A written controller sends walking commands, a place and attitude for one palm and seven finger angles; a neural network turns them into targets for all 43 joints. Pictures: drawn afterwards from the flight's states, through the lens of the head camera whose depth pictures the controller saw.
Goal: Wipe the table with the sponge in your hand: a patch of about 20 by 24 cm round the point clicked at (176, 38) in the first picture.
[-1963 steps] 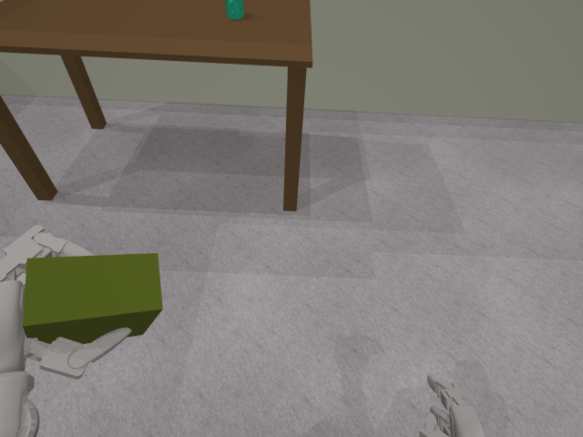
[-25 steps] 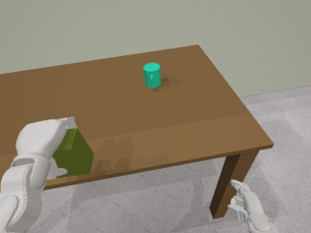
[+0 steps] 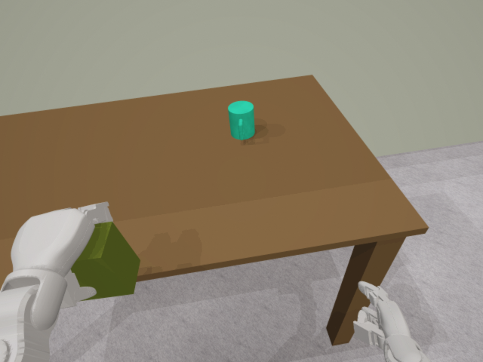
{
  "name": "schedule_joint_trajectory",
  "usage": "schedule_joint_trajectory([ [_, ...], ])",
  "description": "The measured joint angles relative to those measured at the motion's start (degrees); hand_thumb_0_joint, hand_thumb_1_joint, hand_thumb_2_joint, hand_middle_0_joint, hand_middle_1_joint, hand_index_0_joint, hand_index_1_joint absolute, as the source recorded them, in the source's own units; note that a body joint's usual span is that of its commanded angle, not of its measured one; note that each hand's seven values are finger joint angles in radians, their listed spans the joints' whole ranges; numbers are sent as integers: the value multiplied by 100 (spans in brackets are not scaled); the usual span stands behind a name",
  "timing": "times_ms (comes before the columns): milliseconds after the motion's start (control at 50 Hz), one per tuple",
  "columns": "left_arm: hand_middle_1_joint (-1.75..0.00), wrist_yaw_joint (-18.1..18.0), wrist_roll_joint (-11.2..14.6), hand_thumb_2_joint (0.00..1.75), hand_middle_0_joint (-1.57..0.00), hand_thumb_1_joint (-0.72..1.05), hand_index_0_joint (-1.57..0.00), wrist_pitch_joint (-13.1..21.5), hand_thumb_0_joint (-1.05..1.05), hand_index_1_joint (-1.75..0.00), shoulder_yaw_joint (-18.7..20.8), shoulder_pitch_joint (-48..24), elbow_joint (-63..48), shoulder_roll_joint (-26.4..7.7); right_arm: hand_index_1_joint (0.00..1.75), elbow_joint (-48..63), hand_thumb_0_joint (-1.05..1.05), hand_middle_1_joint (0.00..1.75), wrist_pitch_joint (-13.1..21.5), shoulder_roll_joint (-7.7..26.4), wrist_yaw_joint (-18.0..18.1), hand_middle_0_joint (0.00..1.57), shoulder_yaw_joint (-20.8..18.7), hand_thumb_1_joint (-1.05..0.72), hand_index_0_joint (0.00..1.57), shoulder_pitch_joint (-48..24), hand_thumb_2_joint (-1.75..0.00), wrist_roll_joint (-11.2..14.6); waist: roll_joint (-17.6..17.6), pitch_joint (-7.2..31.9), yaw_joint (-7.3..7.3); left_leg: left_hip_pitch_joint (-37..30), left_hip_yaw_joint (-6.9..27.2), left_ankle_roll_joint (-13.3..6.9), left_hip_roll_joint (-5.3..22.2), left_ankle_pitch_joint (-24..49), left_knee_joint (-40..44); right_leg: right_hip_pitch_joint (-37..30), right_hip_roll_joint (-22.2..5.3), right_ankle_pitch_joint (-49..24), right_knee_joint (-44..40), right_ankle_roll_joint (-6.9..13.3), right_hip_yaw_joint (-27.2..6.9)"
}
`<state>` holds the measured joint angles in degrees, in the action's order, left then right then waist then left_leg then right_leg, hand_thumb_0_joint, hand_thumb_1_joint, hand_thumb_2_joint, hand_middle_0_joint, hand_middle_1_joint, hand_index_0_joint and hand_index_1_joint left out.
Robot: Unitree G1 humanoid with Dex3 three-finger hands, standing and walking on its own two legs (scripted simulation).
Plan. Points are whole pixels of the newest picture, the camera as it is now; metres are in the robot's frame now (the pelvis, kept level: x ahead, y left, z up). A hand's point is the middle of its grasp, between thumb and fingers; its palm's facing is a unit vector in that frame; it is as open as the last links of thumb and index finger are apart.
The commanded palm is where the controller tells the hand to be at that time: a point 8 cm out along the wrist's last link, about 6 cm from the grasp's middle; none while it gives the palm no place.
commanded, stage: bring the sponge back beside the body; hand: left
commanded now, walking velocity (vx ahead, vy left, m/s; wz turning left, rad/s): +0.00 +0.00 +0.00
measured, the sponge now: (90, 269) +0.19 +0.28 +0.09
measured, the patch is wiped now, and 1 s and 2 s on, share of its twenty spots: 1.00 1.00 1.00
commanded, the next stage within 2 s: step back with the hand held close in 0.24 s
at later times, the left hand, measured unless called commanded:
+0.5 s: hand (104, 247) +0.20 +0.25 +0.14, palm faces +0.24 -0.78 -0.58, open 10.1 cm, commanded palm +0.16 +0.28 +0.20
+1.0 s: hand (85, 240) +0.19 +0.26 +0.16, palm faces +0.28 -0.84 -0.47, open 10.1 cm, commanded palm +0.15 +0.31 +0.20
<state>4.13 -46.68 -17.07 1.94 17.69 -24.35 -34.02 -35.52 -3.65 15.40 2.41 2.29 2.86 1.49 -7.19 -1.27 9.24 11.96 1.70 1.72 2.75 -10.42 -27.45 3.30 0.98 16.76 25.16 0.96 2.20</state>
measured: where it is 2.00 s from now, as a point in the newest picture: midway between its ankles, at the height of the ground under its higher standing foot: outside the picture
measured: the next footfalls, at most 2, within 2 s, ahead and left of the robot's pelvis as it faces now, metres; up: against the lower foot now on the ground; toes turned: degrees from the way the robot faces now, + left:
left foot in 1.66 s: +0.00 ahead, +0.16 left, +0.00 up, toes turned -1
right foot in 1.92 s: -0.10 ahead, -0.08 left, +0.00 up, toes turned -2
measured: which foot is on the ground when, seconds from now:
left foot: down 0.00-1.00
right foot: down 0.00-1.00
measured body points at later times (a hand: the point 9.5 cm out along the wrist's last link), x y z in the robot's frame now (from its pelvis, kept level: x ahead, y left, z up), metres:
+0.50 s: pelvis +0.00 +0.01 +0.00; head -0.01 -0.01 +0.45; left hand +0.18 +0.29 +0.17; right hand +0.22 -0.19 -0.07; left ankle +0.06 +0.14 -0.74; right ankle -0.03 -0.11 -0.74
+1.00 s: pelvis -0.02 +0.03 -0.01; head +0.01 +0.04 +0.44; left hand +0.17 +0.31 +0.19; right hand +0.14 -0.21 -0.10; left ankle +0.05 +0.14 -0.74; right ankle -0.03 -0.11 -0.74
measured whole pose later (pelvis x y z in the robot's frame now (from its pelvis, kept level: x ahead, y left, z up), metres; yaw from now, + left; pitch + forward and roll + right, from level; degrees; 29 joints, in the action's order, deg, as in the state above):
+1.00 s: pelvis -0.02 +0.03 -0.01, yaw -2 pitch +3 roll -3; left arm -6.4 3.7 9.6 21.2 31.2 -34.9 -24.6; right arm -32.8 3.1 12.7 4.1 1.2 11.7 1.0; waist -1.5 -1.4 0.4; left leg 26.5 1.3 -0.7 1.4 -10.9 -34.5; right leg 17.9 0.3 16.0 31.2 -1.9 0.2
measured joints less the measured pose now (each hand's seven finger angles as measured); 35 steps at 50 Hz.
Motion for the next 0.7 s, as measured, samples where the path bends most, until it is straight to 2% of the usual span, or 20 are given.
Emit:
schedule_joint_trajectory([
  [380,-134,-1,-50,104,-71,-50,-75,-91,-1,-133,-11,-78,31,22,30,-19,2,30,-61,-20,-48,20,42,-90,20,-88,-90,0,33,-12,-49,-12,-32,-21,-9,64,49,3,-12,-75,-44,-25,-36],
  [420,-134,-138,2079,104,-71,-50,-75,403,-1,-133,600,84,71,358,30,308,2,30,-42,-24,-29,20,65,-90,20,33,-90,35,5,16,-138,219,2,-122,17,-110,-172,148,31,-84,-17,-35,-20],
  [440,-134,-215,2937,104,-71,-50,-75,707,-1,-133,851,217,99,514,30,450,2,30,37,-56,-13,20,98,-90,20,120,-90,29,46,40,-206,364,34,-176,7,-277,-311,262,45,-76,31,-40,-25],
  [460,-134,-296,3572,104,-71,-50,-75,970,-1,-132,1031,358,68,642,30,551,2,30,131,-98,6,20,136,-90,20,217,-90,21,119,50,-266,474,59,-215,-6,-403,-412,368,56,-58,90,-43,-45],
  [480,-134,-383,4021,104,-71,-50,-75,1192,-1,-132,1156,493,-24,754,30,610,2,30,224,-135,32,20,174,-90,20,318,-90,1,202,52,-326,550,72,-244,-7,-396,-462,463,72,-30,161,-47,-68],
  [520,-133,-550,4558,104,-72,-50,-75,1519,-1,-132,1269,652,-303,952,30,654,1,30,350,-166,87,20,201,-90,20,527,-90,-45,341,12,-443,648,81,-167,14,-147,-534,602,98,61,349,-63,-96],
  [560,-133,-681,4838,104,-72,-50,-75,1776,-1,-132,1318,700,-565,1091,30,600,1,30,403,-171,124,20,167,-90,20,726,-90,-61,475,-24,-554,730,63,-67,-13,-245,-652,699,63,151,495,-94,-113],
  [620,-133,-830,5014,104,-72,-50,-75,2106,-1,-132,1510,803,-869,1140,30,455,1,30,415,-147,148,20,85,-90,20,948,-90,-61,559,-15,-741,907,50,-93,-49,-335,-759,862,26,184,573,-147,-122],
  [700,-134,-935,5102,104,-71,-50,-75,2411,-1,-132,1881,970,-970,977,30,246,1,30,363,-149,155,20,-61,-90,20,1094,-90,-36,584,1,-942,1123,14,-146,-68,-318,-809,1079,3,150,606,-188,-157],
])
